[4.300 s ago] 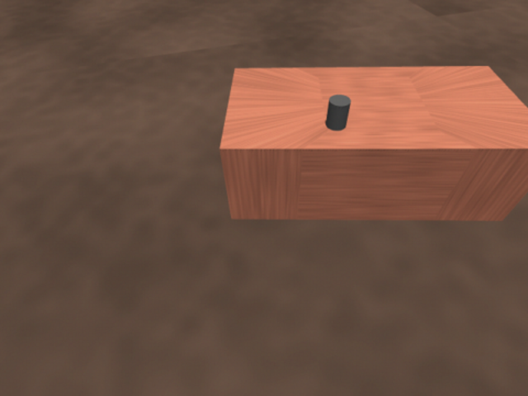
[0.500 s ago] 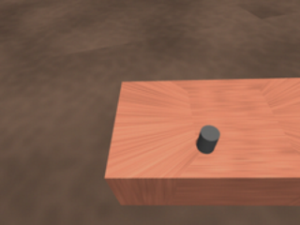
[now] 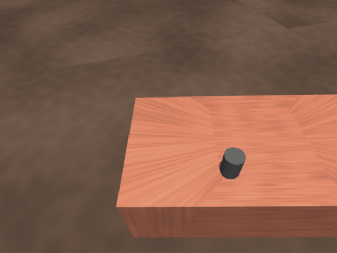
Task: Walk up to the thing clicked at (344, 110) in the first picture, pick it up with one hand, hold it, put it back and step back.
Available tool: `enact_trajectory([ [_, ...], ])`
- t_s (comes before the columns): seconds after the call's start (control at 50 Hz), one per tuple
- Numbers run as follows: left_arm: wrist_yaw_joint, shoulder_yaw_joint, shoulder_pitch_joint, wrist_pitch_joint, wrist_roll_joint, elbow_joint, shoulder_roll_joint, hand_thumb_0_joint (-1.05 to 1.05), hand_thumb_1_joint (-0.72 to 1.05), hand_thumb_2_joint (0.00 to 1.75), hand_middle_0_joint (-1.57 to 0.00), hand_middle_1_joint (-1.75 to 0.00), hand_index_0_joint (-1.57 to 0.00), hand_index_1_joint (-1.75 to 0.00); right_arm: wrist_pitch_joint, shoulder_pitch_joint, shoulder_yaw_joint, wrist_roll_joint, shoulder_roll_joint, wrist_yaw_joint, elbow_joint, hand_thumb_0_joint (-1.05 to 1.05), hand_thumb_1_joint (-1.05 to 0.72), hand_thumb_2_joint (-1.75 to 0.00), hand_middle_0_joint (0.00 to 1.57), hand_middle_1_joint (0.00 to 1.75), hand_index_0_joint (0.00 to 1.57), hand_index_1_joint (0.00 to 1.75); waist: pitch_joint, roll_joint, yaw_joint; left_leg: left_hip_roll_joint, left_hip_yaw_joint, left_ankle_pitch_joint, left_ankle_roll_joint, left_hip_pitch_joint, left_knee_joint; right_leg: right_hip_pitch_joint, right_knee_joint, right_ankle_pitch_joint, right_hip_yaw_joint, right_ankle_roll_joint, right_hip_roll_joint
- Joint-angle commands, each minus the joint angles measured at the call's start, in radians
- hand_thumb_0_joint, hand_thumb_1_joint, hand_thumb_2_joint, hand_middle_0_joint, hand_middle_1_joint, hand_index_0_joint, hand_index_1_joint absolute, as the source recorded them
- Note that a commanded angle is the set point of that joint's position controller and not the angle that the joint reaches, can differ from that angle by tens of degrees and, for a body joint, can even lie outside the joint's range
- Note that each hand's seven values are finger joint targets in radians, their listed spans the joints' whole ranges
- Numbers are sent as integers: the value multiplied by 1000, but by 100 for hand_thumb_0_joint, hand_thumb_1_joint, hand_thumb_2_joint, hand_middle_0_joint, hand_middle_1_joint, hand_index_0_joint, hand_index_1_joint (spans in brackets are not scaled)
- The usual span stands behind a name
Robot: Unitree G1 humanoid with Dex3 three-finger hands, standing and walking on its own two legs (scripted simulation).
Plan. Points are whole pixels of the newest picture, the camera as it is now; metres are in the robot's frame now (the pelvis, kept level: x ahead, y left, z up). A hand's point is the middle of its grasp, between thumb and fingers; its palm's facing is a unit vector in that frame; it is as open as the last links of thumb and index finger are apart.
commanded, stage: walk up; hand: right
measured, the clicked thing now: (232, 163) +0.51 -0.23 -0.27
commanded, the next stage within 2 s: stand in 0.28 s
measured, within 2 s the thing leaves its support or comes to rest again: neither
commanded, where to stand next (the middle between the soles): +0.05 -0.01 m, yaw -1 degrees
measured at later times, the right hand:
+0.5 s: hand out of the picture +0.10 -0.26 -0.15, palm faces -0.01 +0.94 -0.33, open 7.4 cm
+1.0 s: hand out of the picture +0.08 -0.26 -0.15, palm faces +0.00 +0.94 -0.34, open 7.4 cm
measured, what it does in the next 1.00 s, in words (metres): stands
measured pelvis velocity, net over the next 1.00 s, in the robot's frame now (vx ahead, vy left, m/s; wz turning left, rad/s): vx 0.01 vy -0.01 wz -0.01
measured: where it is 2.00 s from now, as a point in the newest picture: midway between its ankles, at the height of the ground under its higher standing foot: outside the picture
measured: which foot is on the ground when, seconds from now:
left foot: down 0.00-1.00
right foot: down 0.00-1.00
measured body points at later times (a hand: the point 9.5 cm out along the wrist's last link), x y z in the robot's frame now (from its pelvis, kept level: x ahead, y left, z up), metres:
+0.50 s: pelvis +0.01 -0.01 +0.00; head +0.02 +0.00 +0.45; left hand +0.08 +0.30 -0.14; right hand +0.10 -0.30 -0.13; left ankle +0.06 +0.11 -0.74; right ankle -0.04 -0.14 -0.74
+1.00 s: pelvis +0.01 -0.01 +0.00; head +0.02 -0.01 +0.45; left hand +0.08 +0.29 -0.13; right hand +0.08 -0.31 -0.13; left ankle +0.06 +0.11 -0.74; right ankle -0.04 -0.14 -0.74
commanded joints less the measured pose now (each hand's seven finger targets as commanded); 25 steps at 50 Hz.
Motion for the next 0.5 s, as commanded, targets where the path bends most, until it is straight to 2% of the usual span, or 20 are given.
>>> enact_trajectory([
  [0.0, 15, 41, -31, -24, -2, -50, 215, 0, 90, 90, -20, -30, -20, -30, -27, -56, -38, 0, -216, -14, -58, 0, -90, -90, 20, 30, 20, 30, -91, 17, 6, 116, -138, -59, 23, 76, -101, -49, -89, 52, 63, -54, -86],
  [0.12, 15, 45, -26, -23, -3, -44, 215, 0, 90, 90, -20, -30, -20, -30, -28, -46, -38, 0, -210, -14, -55, 0, -90, -90, 20, 30, 20, 30, -108, 10, 7, 114, -137, -1, 20, 94, -95, -38, -85, 79, 58, -50, -90],
  [0.14, 15, 45, -29, -21, -2, -44, 215, 0, 90, 90, -20, -30, -20, -30, -27, -48, -39, -1, -212, -15, -57, 0, -90, -90, 20, 30, 20, 30, -100, 11, 4, 109, -134, -20, 20, 87, -97, -44, -85, 79, 55, -50, -88],
  [0.18, 17, 45, -12, -23, -4, -37, 213, 0, 90, 90, -20, -30, -20, -30, -27, -55, -36, 2, -205, -14, -58, 0, -90, -90, 20, 30, 20, 30, -96, 7, 12, 113, -135, 43, 22, 93, -82, -43, -91, 100, 55, -46, -92],
  [0.22, 18, 46, -20, -22, -2, -40, 217, 0, 90, 90, -20, -30, -20, -30, -24, -46, -37, 1, -207, -15, -56, 0, -90, -90, 20, 30, 20, 30, -95, 3, 5, 106, -126, 34, 20, 98, -80, -45, -93, 113, 58, -48, -99],
  [0.24, 19, 46, -14, -22, -2, -38, 216, 0, 90, 90, -20, -30, -20, -30, -24, -46, -38, 2, -205, -15, -56, 0, -90, -90, 20, 30, 20, 30, -103, 0, 7, 108, -126, 70, 23, 108, -71, -39, -90, 130, 53, -46, -99],
  [0.26, 17, 43, 7, -15, -10, -28, 202, 0, 90, 90, -20, -30, -20, -30, -34, -44, -29, 9, -194, -17, -54, 0, -90, -90, 20, 30, 20, 30, -89, -51, 8, 125, -142, 116, 17, 132, -79, -77, -93, 101, 65, -42, -102],
  [0.32, 15, 43, 8, -12, -10, -36, 199, 0, 90, 90, -20, -30, -20, -30, -40, -35, -31, 7, -209, -21, -48, 0, -90, -90, 20, 30, 20, 30, -99, -24, 6, 128, -132, 148, 17, 149, -56, -73, -102, 108, 68, -40, -104],
  [0.36, 14, 42, 14, -12, -12, -38, 199, 0, 90, 90, -20, -30, -20, -30, -43, -39, -28, 5, -208, -23, -46, 0, -90, -90, 20, 30, 20, 30, -112, -12, 7, 131, -123, 210, 19, 161, -46, -62, -96, 160, 72, -37, -108],
  [0.38, 14, 45, 12, -13, -11, -38, 204, 0, 90, 90, -20, -30, -20, -30, -43, -29, -27, 7, -204, -24, -47, 0, -90, -90, 20, 30, 20, 30, -117, -7, 0, 128, -122, 197, 16, 154, -52, -49, -98, 155, 75, -36, -105],
  [0.4, 14, 46, 13, -12, -12, -38, 207, 0, 90, 90, -20, -30, -20, -30, -43, -43, -26, 6, -204, -25, -48, 0, -90, -90, 20, 30, 20, 30, -106, -2, 7, 129, -120, 195, 14, 147, -52, -49, -97, 153, 74, -37, -106],
  [0.46, 14, 47, 14, -8, -8, -37, 207, 0, 90, 90, -20, -30, -20, -30, -40, -43, -25, 8, -198, -27, -48, 0, -90, -90, 20, 30, 20, 30, -96, 2, 4, 126, -121, 131, 11, 134, -64, -49, -109, 111, 78, -39, -104],
  [0.48, 14, 46, 11, -7, -8, -40, 204, 0, 90, 90, -20, -30, -20, -30, -40, -52, -22, 8, -197, -26, -50, 0, -90, -90, 20, 30, 20, 30, -83, 2, 7, 127, -119, 151, 11, 127, -62, -55, -110, 124, 75, -39, -106],
])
